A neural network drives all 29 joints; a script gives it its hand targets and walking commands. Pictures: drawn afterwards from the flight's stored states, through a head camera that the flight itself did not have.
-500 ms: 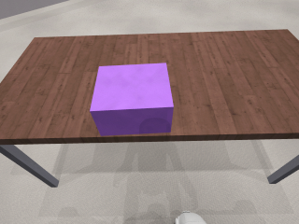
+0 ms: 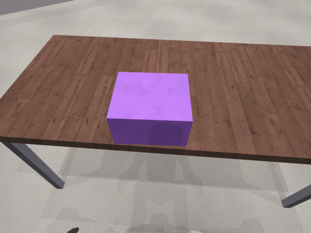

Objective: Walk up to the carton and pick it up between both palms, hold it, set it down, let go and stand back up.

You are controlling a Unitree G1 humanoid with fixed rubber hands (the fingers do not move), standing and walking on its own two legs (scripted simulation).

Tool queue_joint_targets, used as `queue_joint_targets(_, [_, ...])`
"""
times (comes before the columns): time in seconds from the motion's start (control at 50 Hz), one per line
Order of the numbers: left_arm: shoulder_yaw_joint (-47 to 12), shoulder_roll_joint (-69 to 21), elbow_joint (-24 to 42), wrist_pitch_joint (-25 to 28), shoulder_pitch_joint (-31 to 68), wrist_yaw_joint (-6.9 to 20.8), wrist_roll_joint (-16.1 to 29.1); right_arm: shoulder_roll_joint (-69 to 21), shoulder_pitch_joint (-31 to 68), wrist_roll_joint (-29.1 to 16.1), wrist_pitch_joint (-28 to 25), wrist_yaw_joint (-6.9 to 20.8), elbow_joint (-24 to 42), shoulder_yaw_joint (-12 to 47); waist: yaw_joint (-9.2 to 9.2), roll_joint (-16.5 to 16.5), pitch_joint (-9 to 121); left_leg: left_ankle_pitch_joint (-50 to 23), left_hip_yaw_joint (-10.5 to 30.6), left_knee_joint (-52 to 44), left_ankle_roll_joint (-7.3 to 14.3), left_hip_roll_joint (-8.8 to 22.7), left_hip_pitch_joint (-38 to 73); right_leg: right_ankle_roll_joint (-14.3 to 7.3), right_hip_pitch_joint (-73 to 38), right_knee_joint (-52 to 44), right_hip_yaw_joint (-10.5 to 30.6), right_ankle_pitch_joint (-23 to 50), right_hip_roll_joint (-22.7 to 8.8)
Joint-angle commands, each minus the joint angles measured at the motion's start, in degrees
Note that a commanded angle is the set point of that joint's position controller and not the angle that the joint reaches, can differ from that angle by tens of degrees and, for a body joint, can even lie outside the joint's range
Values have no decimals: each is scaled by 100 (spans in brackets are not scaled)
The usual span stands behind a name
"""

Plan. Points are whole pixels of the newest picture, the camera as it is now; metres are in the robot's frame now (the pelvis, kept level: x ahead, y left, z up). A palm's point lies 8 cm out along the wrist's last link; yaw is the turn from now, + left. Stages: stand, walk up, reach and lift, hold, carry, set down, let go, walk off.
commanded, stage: walk up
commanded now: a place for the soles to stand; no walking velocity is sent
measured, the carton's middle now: (151, 108) +0.51 +0.04 -0.03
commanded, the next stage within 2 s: none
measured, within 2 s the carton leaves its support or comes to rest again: neither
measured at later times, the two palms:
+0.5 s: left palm out of the picture +0.00 +0.33 -0.14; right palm out of the picture +0.03 -0.22 -0.12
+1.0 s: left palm out of the picture +0.04 +0.32 -0.13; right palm out of the picture +0.05 -0.15 -0.12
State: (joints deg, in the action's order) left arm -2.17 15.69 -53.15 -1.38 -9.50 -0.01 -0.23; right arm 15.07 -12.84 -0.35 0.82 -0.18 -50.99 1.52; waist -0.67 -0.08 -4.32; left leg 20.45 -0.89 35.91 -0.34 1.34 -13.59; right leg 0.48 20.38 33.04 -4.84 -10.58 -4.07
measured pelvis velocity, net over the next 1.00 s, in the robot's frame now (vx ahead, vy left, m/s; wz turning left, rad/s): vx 0.00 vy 0.09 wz -0.07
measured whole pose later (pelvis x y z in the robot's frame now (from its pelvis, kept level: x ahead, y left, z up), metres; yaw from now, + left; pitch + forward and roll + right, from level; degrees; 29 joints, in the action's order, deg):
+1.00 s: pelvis +0.00 +0.09 +0.01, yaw -4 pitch -2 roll +1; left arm -2.3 11.2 -57.0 0.8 -16.8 -0.7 -0.4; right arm 12.0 -13.3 0.7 -0.1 -0.5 -54.9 2.2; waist -0.6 -0.8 -1.8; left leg 17.7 -8.6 28.2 1.3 1.0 -9.1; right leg 0.4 14.7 31.6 5.5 -15.3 0.8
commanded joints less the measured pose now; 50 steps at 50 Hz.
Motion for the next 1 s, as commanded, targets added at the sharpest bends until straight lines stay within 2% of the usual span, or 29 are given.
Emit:
queue_joint_targets(0.0, [126,706,373,136,-35,-20,-6,842,-244,-8,-71,-18,237,-192,23,114,341,-374,655,-1105,447,539,-477,-375,-559,-547,528,-103,-300])
queue_joint_targets(0.2, [131,893,203,168,-284,-39,-9,782,-365,1,-105,11,47,-133,41,-68,296,-117,558,-1127,373,388,-408,-383,-515,-941,750,-528,-445])
queue_joint_targets(0.22, [332,1163,257,196,-921,-196,-185,1152,-109,254,21,120,299,-289,-151,87,272,83,278,-282,314,94,-1003,-696,-1066,-1175,1222,-908,-874])
queue_joint_targets(0.24, [453,1497,164,185,-1156,-295,-195,917,-163,329,82,163,370,-248,-199,-509,437,420,59,474,152,-62,-1474,-1103,-1445,-1615,2073,-1117,-1584])
queue_joint_targets(0.26, [531,1534,241,172,-1121,-380,-193,810,-331,386,151,170,404,-261,-229,-856,453,1064,76,1318,47,48,-1584,-1500,-1390,-1816,2573,-1125,-2188])
queue_joint_targets(0.28, [580,1421,287,179,-1194,-451,-204,801,-151,387,220,168,522,-286,-327,-837,348,1312,354,2120,-28,249,-1828,-1729,-1223,-1979,2704,-968,-2450])
queue_joint_targets(0.3, [607,1347,328,212,-1076,-512,-222,780,-116,367,259,162,617,-314,-213,-703,290,1119,678,2462,-76,504,-1840,-1717,-1009,-2025,2585,-922,-2484])
queue_joint_targets(0.32, [607,1263,403,250,-810,-540,-240,745,-212,352,277,162,645,-341,-60,-671,296,980,825,2358,-122,653,-1654,-1540,-807,-2026,2259,-950,-2331])
queue_joint_targets(0.34, [630,1246,473,262,-596,-529,-270,676,-337,356,282,185,635,-353,30,-778,366,917,713,2047,-162,642,-1385,-1350,-668,-1964,1822,-965,-2069])
queue_joint_targets(0.38, [663,1249,570,209,-373,-450,-322,553,-735,300,251,264,511,-384,121,-1007,561,980,259,1407,-136,394,-642,-1096,-260,-1824,1240,-1488,-1643])
queue_joint_targets(0.4, [655,1234,611,151,-181,-405,-333,490,-1007,235,229,302,411,-419,265,-1031,606,703,25,890,-37,237,-32,-898,161,-1656,937,-1756,-1416])
queue_joint_targets(0.42, [608,1190,616,64,38,-358,-335,440,-1389,176,199,326,245,-479,502,-832,576,25,-350,162,75,-2,662,-670,662,-1282,631,-2187,-1145])
queue_joint_targets(0.44, [517,949,577,-33,-127,-308,-367,512,-1628,125,187,324,105,-583,594,-169,399,139,-391,-488,104,-229,852,-455,1020,-429,271,-2887,-727])
queue_joint_targets(0.46, [327,444,629,-82,-397,-213,-319,842,-1811,107,196,269,95,-647,652,1209,132,970,997,-1756,272,630,400,-167,1418,1206,-278,-3022,-74])
queue_joint_targets(0.48, [326,158,848,-104,-324,-210,-59,1366,-1063,-16,188,82,407,-666,541,1445,-360,2159,2711,-2691,643,1625,-843,-15,1593,1972,449,-2899,516])
queue_joint_targets(0.5, [365,345,759,-107,-353,-219,29,1373,-745,0,182,-96,327,-644,378,926,-374,2486,2472,-2677,785,1645,-1398,-104,1069,2490,1210,-2448,380])
queue_joint_targets(0.52, [358,311,615,-81,-725,-188,21,1238,-342,23,153,-158,331,-561,95,1075,-341,2483,2149,-2580,791,1488,-1407,-115,967,2686,1257,-2020,477])
queue_joint_targets(0.54, [363,405,463,-39,-973,-175,-36,1058,-57,53,103,-164,409,-484,-73,992,-348,2180,1833,-2431,775,1371,-1217,-76,969,2732,1203,-1648,461])
queue_joint_targets(0.56, [374,510,324,24,-1112,-175,-104,914,89,65,45,-145,481,-425,-109,958,-258,1789,1600,-2288,783,1323,-1009,-49,853,2614,1070,-1429,427])
queue_joint_targets(0.64, [285,300,424,131,-852,-65,-197,815,-297,229,-118,-92,338,-373,136,723,-121,486,1297,-1755,915,1399,-345,9,163,863,650,-1488,289])
queue_joint_targets(0.66, [288,244,424,145,-866,-58,-206,872,-321,231,-119,-86,285,-362,86,607,-92,162,1228,-1585,884,1392,-366,-54,-204,277,532,-1180,342])
queue_joint_targets(0.68, [275,212,414,186,-962,-67,-204,900,-284,212,-117,-62,236,-311,-53,489,-50,-316,1124,-1384,779,1385,-550,-164,-730,-546,553,-453,338])
queue_joint_targets(0.7, [255,267,423,241,-1052,-91,-199,801,-375,181,-140,-22,192,-220,-140,385,117,-865,1002,-1199,623,1317,-714,-295,-1229,-1001,988,213,194])
queue_joint_targets(0.72, [266,460,360,288,-1304,-121,-214,537,-563,129,-196,6,231,-93,-114,-21,525,-1128,626,-774,413,1012,-870,-426,-1820,-977,1862,1269,-382])
queue_joint_targets(0.74, [333,843,242,300,-965,-96,-8,236,-781,12,-201,4,251,-7,310,-248,426,-428,124,-1002,282,341,-294,-686,-935,-817,2044,1046,-553])
queue_joint_targets(0.76, [301,690,152,303,-999,-59,35,334,-573,90,-171,-25,143,-20,147,-15,315,-345,133,-1150,257,323,164,-632,-497,-814,1883,735,-419])
queue_joint_targets(0.82, [178,443,-36,284,-1046,-53,-2,547,-540,112,-198,-50,-39,-97,69,-203,221,-1089,295,-1362,386,601,529,-369,-347,-568,1331,937,33])
queue_joint_targets(0.88, [155,363,-116,295,-1077,-90,-34,582,-426,102,-217,-73,-92,-126,40,-55,363,-1299,153,-1414,441,722,611,-327,-459,-446,1315,1067,79])
queue_joint_targets(0.98, [162,318,-194,295,-1019,-133,-15,527,-248,114,-135,-95,-190,-148,51,24,170,-884,-82,-1523,472,745,615,-294,-210,-375,1391,890,157])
